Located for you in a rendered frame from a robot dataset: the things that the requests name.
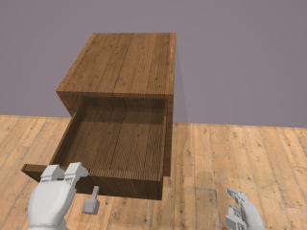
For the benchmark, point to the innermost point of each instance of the drawer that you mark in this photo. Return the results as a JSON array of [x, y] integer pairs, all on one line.
[[121, 141]]

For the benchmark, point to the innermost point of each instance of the handle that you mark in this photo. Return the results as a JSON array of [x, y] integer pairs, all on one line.
[[91, 205]]

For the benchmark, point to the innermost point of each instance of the robot left hand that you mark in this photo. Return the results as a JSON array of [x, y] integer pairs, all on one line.
[[51, 199]]

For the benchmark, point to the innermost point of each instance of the robot right hand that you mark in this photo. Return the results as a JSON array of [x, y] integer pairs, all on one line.
[[244, 217]]

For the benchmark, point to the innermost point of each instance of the cabinet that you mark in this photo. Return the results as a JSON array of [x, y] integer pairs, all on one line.
[[125, 65]]

